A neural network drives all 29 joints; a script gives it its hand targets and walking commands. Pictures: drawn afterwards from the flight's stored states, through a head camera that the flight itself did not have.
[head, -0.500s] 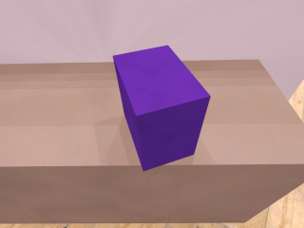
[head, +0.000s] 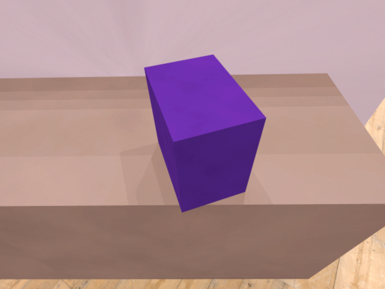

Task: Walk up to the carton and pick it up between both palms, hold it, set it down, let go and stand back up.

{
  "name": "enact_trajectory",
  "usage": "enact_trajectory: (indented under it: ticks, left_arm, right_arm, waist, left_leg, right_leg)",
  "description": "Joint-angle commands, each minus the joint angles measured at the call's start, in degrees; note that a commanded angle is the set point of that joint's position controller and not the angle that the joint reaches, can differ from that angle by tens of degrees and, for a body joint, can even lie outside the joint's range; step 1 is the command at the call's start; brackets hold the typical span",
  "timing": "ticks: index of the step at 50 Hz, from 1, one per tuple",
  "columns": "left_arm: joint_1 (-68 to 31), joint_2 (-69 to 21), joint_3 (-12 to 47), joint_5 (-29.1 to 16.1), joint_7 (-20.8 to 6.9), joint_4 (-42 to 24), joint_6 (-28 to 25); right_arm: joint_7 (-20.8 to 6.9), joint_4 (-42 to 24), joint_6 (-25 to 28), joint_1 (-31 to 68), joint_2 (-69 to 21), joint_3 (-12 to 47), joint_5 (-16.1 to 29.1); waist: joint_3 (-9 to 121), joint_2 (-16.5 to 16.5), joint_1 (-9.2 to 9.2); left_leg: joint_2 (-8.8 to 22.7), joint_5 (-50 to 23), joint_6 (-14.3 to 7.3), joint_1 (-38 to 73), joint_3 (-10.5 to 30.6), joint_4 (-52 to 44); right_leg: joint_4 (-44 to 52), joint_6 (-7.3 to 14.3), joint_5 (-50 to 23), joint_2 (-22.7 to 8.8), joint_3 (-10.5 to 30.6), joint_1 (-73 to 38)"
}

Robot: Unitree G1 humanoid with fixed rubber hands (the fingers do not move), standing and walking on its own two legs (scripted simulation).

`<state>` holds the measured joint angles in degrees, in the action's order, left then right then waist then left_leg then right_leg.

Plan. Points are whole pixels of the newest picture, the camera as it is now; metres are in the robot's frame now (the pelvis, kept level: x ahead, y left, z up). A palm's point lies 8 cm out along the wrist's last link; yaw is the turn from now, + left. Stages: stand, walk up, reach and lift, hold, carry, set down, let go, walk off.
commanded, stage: stand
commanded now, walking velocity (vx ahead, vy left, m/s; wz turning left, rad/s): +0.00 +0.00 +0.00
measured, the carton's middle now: (197, 133) +0.44 +0.01 +0.08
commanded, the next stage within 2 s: none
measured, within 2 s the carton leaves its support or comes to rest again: neither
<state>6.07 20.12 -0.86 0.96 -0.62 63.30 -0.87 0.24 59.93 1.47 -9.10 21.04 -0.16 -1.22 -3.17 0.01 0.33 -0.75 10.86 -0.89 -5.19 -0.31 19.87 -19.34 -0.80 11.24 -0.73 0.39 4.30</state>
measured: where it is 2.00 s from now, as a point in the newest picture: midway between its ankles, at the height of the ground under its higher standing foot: outside the picture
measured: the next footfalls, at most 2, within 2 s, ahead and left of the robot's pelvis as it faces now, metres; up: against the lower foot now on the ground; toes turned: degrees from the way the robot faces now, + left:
none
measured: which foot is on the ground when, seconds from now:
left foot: down 0.00-1.00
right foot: down 0.00-1.00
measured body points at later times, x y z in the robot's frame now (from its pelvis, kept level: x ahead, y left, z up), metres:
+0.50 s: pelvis +0.00 +0.00 +0.00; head +0.01 +0.00 +0.45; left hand +0.09 +0.30 -0.13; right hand +0.09 -0.31 -0.12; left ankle +0.00 +0.11 -0.75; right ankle +0.00 -0.13 -0.75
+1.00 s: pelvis +0.01 +0.00 +0.00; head +0.01 +0.00 +0.45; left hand +0.10 +0.30 -0.13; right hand +0.10 -0.31 -0.12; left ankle +0.00 +0.11 -0.75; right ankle +0.00 -0.13 -0.75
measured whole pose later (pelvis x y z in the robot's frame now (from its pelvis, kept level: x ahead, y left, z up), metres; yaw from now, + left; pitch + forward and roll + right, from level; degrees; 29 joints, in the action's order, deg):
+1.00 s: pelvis +0.01 +0.00 +0.00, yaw +0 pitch -3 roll +0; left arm 6.2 20.3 -0.9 0.7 -0.1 63.2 -0.8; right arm 0.4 61.5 1.2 -7.1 21.3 -0.3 -1.0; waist -2.8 -0.1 0.3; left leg -0.9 10.7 -0.8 -4.8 -0.4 18.1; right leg -18.2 -0.8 11.3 -0.9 0.5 4.2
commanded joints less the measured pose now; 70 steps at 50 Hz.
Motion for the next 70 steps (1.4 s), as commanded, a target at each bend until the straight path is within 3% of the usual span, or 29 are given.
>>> enact_trajectory:
  ticks: [1,5,8,11,14,16,17,18,19,21,27,28,30,31,32,33,34,35,37,44,46,51,52,55,57,60,62,66,70]
  left_arm:
    - [-2.8,12.0,-1.9,0.1,0.6,-3.0,-0.8]
    - [-2.8,12.6,-2.1,0.0,1.0,-2.8,-1.1]
    - [-2.4,11.0,-1.7,0.1,0.7,-3.2,-0.7]
    - [-2.7,12.1,-1.8,-0.2,0.8,-3.2,-0.6]
    - [-2.9,12.3,-1.9,0.2,0.6,-2.7,-0.9]
    - [-2.1,10.8,-1.3,0.0,0.5,-3.0,-0.8]
    - [-2.0,11.1,-1.3,-0.2,0.6,-2.9,-0.8]
    - [-2.2,10.6,-1.3,-0.2,0.8,-3.1,-0.9]
    - [-3.2,11.7,-1.6,0.0,0.9,-3.2,-1.0]
    - [-2.1,11.4,-1.3,-0.3,0.9,-2.7,-0.8]
    - [-2.3,12.5,-1.9,-0.1,0.9,-2.8,-0.7]
    - [-2.4,11.1,-1.4,0.0,0.8,-3.1,-0.9]
    - [-1.9,12.2,-1.8,-0.2,0.9,-2.6,-0.8]
    - [-2.4,11.6,-1.6,0.3,0.8,-2.7,-0.7]
    - [-2.1,11.4,-1.8,0.0,1.1,-3.1,-0.7]
    - [-2.7,11.0,-1.5,0.0,1.0,-3.2,-0.5]
    - [-3.8,11.9,-2.1,-0.4,1.1,-3.7,-0.6]
    - [-1.9,11.6,-1.9,-0.1,1.0,-3.3,-0.5]
    - [-2.4,11.6,-1.8,-0.3,0.8,-3.2,-0.7]
    - [-2.9,10.6,-1.7,-0.3,0.6,-4.0,-0.8]
    - [-2.4,11.9,-2.0,-0.3,1.0,-3.5,-0.6]
    - [-2.0,11.8,-1.8,-0.2,1.0,-3.5,-0.9]
    - [-1.8,12.7,-2.1,-0.3,1.2,-3.6,-0.8]
    - [-2.7,10.9,-1.8,-0.3,1.0,-3.9,-0.7]
    - [-2.7,11.5,-1.8,-0.4,1.2,-3.3,-0.7]
    - [-2.2,10.7,-1.6,-0.5,1.0,-3.7,-0.5]
    - [-3.1,11.3,-1.8,-0.3,0.9,-3.5,-0.6]
    - [-2.7,11.8,-1.8,-0.3,1.1,-3.4,-0.9]
    - [-1.3,11.3,-1.7,-0.6,1.2,-3.4,-0.5]
  right_arm:
    - [0.5,-3.2,0.7,2.9,10.9,-2.3,0.0]
    - [0.3,-2.3,0.5,2.4,10.5,-2.0,-0.2]
    - [0.4,-1.8,1.0,1.9,12.5,-2.8,0.3]
    - [0.3,-1.7,0.7,3.1,12.1,-2.4,-0.1]
    - [0.3,-2.1,0.6,4.0,11.4,-2.3,0.1]
    - [0.3,-1.5,0.7,3.4,11.5,-2.2,0.3]
    - [0.4,-1.0,0.6,2.1,11.7,-2.1,0.3]
    - [0.5,-1.2,0.7,2.8,12.3,-2.3,0.3]
    - [0.6,-1.5,0.6,2.4,11.8,-2.2,0.2]
    - [0.5,-1.6,0.7,3.1,12.3,-2.4,0.2]
    - [0.5,-1.6,0.7,3.5,11.1,-2.2,0.1]
    - [0.4,-1.7,0.6,3.5,11.4,-2.1,0.4]
    - [0.3,-1.7,0.7,4.1,11.3,-2.1,0.2]
    - [0.3,-2.1,0.7,5.0,11.8,-2.4,0.2]
    - [0.4,-2.0,0.6,3.6,10.8,-2.1,0.2]
    - [0.8,-1.7,0.5,3.3,12.1,-2.4,0.4]
    - [0.6,-1.5,0.6,3.5,11.8,-2.3,0.3]
    - [0.5,-1.3,0.6,4.5,12.4,-2.3,0.4]
    - [0.5,-1.5,0.6,2.8,11.0,-2.1,0.5]
    - [0.7,-1.2,0.6,3.6,12.4,-2.7,0.4]
    - [0.6,-1.4,0.5,3.4,11.8,-2.4,0.4]
    - [0.5,-1.3,0.5,4.9,11.8,-2.4,0.3]
    - [0.5,-1.6,0.6,4.1,11.3,-2.2,0.3]
    - [0.6,-1.1,0.6,4.1,12.3,-2.4,0.2]
    - [0.6,-1.3,0.5,3.8,11.9,-2.5,0.4]
    - [0.4,-1.1,0.5,3.5,11.7,-2.3,0.3]
    - [0.5,-1.5,0.3,4.8,11.4,-2.3,0.3]
    - [0.4,-1.7,0.5,4.0,10.4,-1.9,0.3]
    - [0.6,-0.8,0.5,4.3,12.4,-2.3,0.3]
  waist:
    - [1.8,1.2,-0.49]
    - [1.8,1.7,0.01]
    - [1.3,-0.5,0.42]
    - [2.9,-0.8,-0.29]
    - [3.1,0.8,0.19]
    - [2.4,-2.5,0.21]
    - [2.9,0.6,-0.2]
    - [2.1,-0.4,-0.1]
    - [2.0,1.4,0.16]
    - [2.5,-1.2,0.13]
    - [2.3,1.6,-0.3]
    - [3.1,-0.6,-0.4]
    - [3.7,0.5,-0.18]
    - [2.3,-1.4,-0.17]
    - [2.5,1.0,0.22]
    - [2.1,-1.0,0.12]
    - [2.1,0.9,-0.25]
    - [3.4,-0.8,-0.95]
    - [3.1,0.8,0.46]
    - [4.5,-1.4,0.01]
    - [3.1,0.8,0.1]
    - [4.4,0.3,-0.51]
    - [3.8,1.9,0.27]
    - [3.9,-0.8,0.0]
    - [1.8,0.9,0.61]
    - [3.5,-1.3,0.08]
    - [3.4,1.5,0.01]
    - [4.4,-0.3,0.5]
    - [2.8,-0.5,-0.85]
  left_leg:
    - [8.2,-3.6,-1.3,-2.0,5.9,-5.2]
    - [8.3,-5.6,-1.0,-1.0,5.6,-5.1]
    - [7.6,-5.6,-1.0,-2.0,4.9,-4.6]
    - [7.7,-8.2,-0.9,-0.5,4.8,-4.2]
    - [8.2,-7.1,-0.8,-0.1,4.8,-4.4]
    - [8.0,-7.9,-0.8,-0.9,4.7,-3.9]
    - [8.1,-9.2,-0.8,-1.0,5.0,-4.7]
    - [8.1,-8.5,-1.0,-0.7,4.8,-4.4]
    - [8.2,-8.6,-0.9,-0.7,5.4,-4.7]
    - [8.0,-9.1,-1.1,0.3,5.3,-4.4]
    - [8.0,-10.3,-0.7,-0.5,5.1,-4.4]
    - [8.3,-10.7,-0.8,-0.9,4.7,-3.9]
    - [8.4,-9.8,-0.9,0.0,5.7,-4.8]
    - [8.3,-10.1,-0.9,-0.3,5.2,-4.3]
    - [8.3,-11.3,-0.9,0.4,5.4,-4.8]
    - [8.1,-10.6,-1.1,-0.8,5.2,-4.5]
    - [8.2,-12.1,-0.7,-0.5,5.7,-5.2]
    - [8.4,-10.5,-1.0,0.3,5.3,-4.5]
    - [8.3,-10.6,-0.9,0.4,5.1,-4.5]
    - [8.1,-10.9,-0.8,0.6,4.0,-4.2]
    - [8.4,-11.3,-0.9,0.0,4.5,-4.2]
    - [8.4,-13.5,-0.9,1.2,4.8,-4.0]
    - [8.1,-13.1,-0.6,1.5,5.0,-4.2]
    - [8.0,-13.6,-0.4,2.0,4.7,-4.2]
    - [8.4,-10.4,-0.7,0.3,5.2,-4.9]
    - [8.1,-9.6,-0.6,0.9,4.5,-4.5]
    - [8.1,-10.7,-0.6,0.5,4.9,-5.1]
    - [8.6,-12.4,-0.3,1.9,4.6,-5.0]
    - [8.4,-10.8,-0.5,0.8,4.6,-4.9]
  right_leg:
    - [3.8,2.4,-2.8,-6.4,4.5,0.5]
    - [3.8,2.3,-4.1,-6.3,4.9,1.2]
    - [4.0,2.2,-6.2,-6.5,4.4,1.2]
    - [4.3,1.7,-5.9,-6.2,4.3,0.6]
    - [4.6,1.9,-5.2,-6.5,4.1,0.8]
    - [5.0,2.1,-6.9,-6.7,5.0,0.8]
    - [3.9,2.2,-7.3,-6.8,4.6,-0.1]
    - [4.0,2.4,-7.3,-7.2,4.4,1.0]
    - [4.0,2.3,-6.7,-6.7,4.2,0.9]
    - [4.3,2.0,-6.3,-6.8,4.5,1.3]
    - [4.3,1.7,-7.6,-6.7,3.6,-0.1]
    - [3.9,2.0,-8.7,-6.8,4.2,-0.1]
    - [4.0,1.8,-7.4,-6.8,3.4,-0.7]
    - [4.4,2.0,-8.3,-6.9,4.1,0.4]
    - [3.7,2.0,-9.4,-7.0,4.1,0.3]
    - [4.1,2.1,-9.3,-7.0,3.8,0.4]
    - [3.9,2.1,-8.3,-6.7,3.6,0.4]
    - [4.2,2.3,-6.9,-6.6,4.2,0.3]
    - [4.2,2.0,-8.2,-6.9,3.9,0.6]
    - [4.1,2.2,-10.3,-7.4,4.2,-0.4]
    - [3.9,2.3,-9.4,-7.2,3.8,0.4]
    - [4.0,2.4,-11.3,-7.2,4.3,-0.4]
    - [4.0,2.3,-11.0,-6.9,3.9,0.2]
    - [4.1,2.3,-10.1,-6.9,3.8,0.6]
    - [4.9,2.3,-9.2,-7.1,4.4,1.2]
    - [4.6,2.2,-8.5,-6.7,4.2,0.6]
    - [4.6,2.0,-8.2,-6.7,3.7,0.0]
    - [4.4,2.4,-10.2,-7.0,4.6,0.1]
    - [4.6,2.3,-8.9,-7.1,4.3,0.0]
